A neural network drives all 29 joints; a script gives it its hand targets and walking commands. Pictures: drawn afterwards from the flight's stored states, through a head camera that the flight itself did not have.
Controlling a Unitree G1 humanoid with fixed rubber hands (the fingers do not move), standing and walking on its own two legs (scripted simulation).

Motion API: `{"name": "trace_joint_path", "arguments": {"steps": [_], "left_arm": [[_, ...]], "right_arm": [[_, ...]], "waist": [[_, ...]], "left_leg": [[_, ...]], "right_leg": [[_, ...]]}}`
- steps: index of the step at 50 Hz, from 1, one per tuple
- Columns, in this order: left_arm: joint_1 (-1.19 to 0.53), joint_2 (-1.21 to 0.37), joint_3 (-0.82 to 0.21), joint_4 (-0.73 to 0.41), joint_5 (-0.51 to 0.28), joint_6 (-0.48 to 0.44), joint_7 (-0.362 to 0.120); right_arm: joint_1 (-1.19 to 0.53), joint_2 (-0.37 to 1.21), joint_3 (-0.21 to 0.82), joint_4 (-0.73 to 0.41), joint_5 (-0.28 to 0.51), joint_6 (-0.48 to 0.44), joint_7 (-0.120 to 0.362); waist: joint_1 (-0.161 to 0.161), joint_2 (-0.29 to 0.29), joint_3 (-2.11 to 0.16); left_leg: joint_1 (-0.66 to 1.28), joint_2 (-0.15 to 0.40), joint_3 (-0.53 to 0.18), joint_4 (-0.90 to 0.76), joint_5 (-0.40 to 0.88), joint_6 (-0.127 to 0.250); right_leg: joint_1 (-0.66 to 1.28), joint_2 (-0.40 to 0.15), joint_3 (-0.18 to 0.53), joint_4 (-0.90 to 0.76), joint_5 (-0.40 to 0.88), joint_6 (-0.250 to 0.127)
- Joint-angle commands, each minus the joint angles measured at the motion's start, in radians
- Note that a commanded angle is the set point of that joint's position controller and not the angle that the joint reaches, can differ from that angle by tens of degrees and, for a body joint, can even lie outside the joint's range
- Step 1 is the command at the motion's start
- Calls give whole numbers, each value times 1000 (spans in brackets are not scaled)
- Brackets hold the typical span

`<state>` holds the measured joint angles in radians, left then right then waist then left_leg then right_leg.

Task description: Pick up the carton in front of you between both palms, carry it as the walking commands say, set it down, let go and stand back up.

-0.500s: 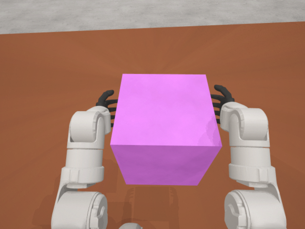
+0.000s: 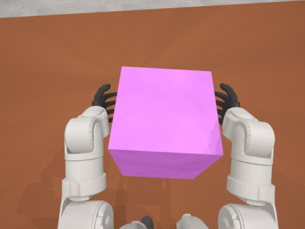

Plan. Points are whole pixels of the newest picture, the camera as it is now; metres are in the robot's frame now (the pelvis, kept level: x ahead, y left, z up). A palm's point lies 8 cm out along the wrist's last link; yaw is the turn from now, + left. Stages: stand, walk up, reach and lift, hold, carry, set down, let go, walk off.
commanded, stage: carry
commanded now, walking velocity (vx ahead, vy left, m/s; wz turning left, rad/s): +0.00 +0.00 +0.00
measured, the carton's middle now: (161, 129) +0.37 -0.01 +0.00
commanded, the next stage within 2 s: none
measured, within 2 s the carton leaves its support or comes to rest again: neither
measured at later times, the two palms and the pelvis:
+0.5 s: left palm (99, 86) +0.44 +0.14 +0.10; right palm (225, 76) +0.45 -0.16 +0.11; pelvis +0.09 -0.03 -0.01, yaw +1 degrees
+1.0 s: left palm (99, 100) +0.39 +0.13 +0.11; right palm (235, 92) +0.40 -0.17 +0.12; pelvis +0.05 -0.03 -0.01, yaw +1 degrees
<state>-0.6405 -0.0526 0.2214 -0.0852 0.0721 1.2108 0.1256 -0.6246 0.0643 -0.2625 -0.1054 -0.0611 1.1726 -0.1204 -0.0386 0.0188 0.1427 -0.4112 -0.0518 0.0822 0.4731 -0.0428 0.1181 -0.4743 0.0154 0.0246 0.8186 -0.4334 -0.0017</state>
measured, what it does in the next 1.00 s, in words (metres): steps on the spot: right foot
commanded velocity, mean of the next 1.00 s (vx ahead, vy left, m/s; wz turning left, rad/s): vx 0.00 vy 0.00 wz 0.00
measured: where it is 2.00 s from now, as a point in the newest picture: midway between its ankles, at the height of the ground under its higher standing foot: outside the picture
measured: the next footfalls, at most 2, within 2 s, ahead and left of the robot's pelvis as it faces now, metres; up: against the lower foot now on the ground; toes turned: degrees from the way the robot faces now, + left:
right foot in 0.18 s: +0.11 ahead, -0.13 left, +0.00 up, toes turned -2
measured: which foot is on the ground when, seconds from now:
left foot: down 0.00-1.00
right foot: up 0.00-0.16, down 0.18-1.00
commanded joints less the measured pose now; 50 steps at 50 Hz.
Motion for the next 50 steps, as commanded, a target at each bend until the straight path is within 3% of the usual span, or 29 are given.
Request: {"name": "trace_joint_path", "arguments": {"steps": [1,5,7,8,9,10,11,12,13,14,15,18,19,21,22,25,27,29,31,33,39,45,50], "left_arm": [[-691,-1014,-748,-155,-393,-66,-171],[-654,-968,-752,-151,-379,-62,-173],[-620,-957,-748,-115,-375,-51,-187],[-612,-952,-742,-94,-373,-46,-198],[-610,-945,-734,-69,-378,-39,-211],[-611,-933,-724,-34,-376,-38,-223],[-611,-945,-722,3,-382,-38,-233],[-619,-955,-718,23,-391,-42,-242],[-643,-972,-718,29,-405,-45,-249],[-678,-989,-722,29,-420,-47,-253],[-708,-1001,-726,17,-434,-50,-254],[-766,-1022,-731,-26,-467,-47,-243],[-764,-1024,-724,-22,-469,-44,-238],[-758,-1029,-712,-11,-468,-38,-232],[-756,-1031,-706,0,-467,-35,-231],[-752,-1040,-689,35,-469,-30,-233],[-755,-1047,-681,45,-469,-31,-234],[-755,-1049,-673,47,-466,-31,-231],[-753,-1047,-667,44,-460,-30,-227],[-763,-1046,-666,32,-457,-29,-223],[-774,-1043,-667,24,-455,-28,-222],[-773,-1035,-661,42,-448,-24,-226],[-782,-1038,-645,85,-445,-23,-233]], "right_arm": [[-716,1036,823,-134,489,2,252],[-644,993,821,-92,469,-1,255],[-602,979,814,-39,449,2,256],[-582,975,812,-5,439,4,257],[-572,972,809,32,428,4,256],[-575,980,799,59,420,9,256],[-590,984,785,80,414,11,257],[-613,999,780,92,412,11,258],[-640,1011,775,99,409,7,257],[-658,1021,768,108,409,5,256],[-674,1029,759,107,412,1,255],[-668,1029,727,115,413,1,245],[-647,1027,715,127,411,5,242],[-626,1022,698,140,405,10,240],[-628,1023,694,143,404,12,240],[-654,1029,691,140,408,14,238],[-681,1039,693,130,414,16,235],[-704,1047,698,121,422,18,233],[-711,1050,700,119,429,20,233],[-717,1055,705,113,436,19,234],[-733,1061,712,104,446,20,235],[-724,1054,701,136,440,23,240],[-725,1050,676,183,428,23,245]], "waist": [[-20,102,-840],[-28,103,-790],[-7,90,-762],[19,74,-743],[35,25,-731],[47,-78,-751],[61,-167,-741],[65,-230,-718],[70,-219,-692],[65,-197,-687],[60,-170,-684],[46,15,-695],[37,44,-696],[30,68,-689],[33,64,-685],[44,2,-690],[46,-40,-691],[44,-44,-693],[39,-18,-705],[36,0,-710],[41,-21,-706],[40,-17,-674],[40,-17,-622]], "left_leg": [[735,273,-210,84,1147,31],[695,248,-178,117,1011,72],[587,217,-136,161,881,69],[476,197,-114,183,767,48],[301,165,-106,201,492,15],[126,112,-104,213,181,-50],[49,67,-79,229,-65,-88],[-14,49,-77,193,-232,-95],[-26,42,-68,137,-280,-90],[32,39,-60,74,-214,-82],[123,51,-69,61,-90,-72],[356,182,-149,148,594,-23],[406,214,-165,153,736,1],[432,230,-156,164,822,23],[408,219,-142,169,782,18],[279,171,-114,176,495,-19],[242,151,-107,160,349,-39],[270,161,-118,143,373,-39],[322,196,-139,148,519,-20],[322,213,-146,149,569,-5],[273,194,-135,117,346,-17],[259,205,-143,68,247,-8],[212,200,-147,15,31,-9]], "right_leg": [[-26,25,-46,-39,115,5],[-21,20,-60,-184,189,-4],[97,3,-71,-335,344,-24],[214,-23,-57,-417,502,-41],[365,-102,21,-375,837,-78],[505,-241,139,-218,1318,-180],[556,-292,171,-200,1515,-237],[594,-298,177,-198,1537,-240],[594,-281,161,-203,1496,-221],[556,-254,136,-203,1429,-191],[471,-216,103,-204,1329,-162],[230,-120,13,-171,823,-112],[177,-92,-4,-172,675,-95],[153,-69,-21,-200,571,-75],[181,-76,-17,-213,615,-77],[307,-141,34,-190,926,-121],[338,-168,50,-191,1029,-142],[314,-162,39,-190,975,-139],[268,-137,17,-188,826,-120],[268,-125,9,-199,740,-105],[311,-164,32,-232,807,-120],[291,-160,34,-285,633,-110],[262,-161,44,-339,447,-108]]}}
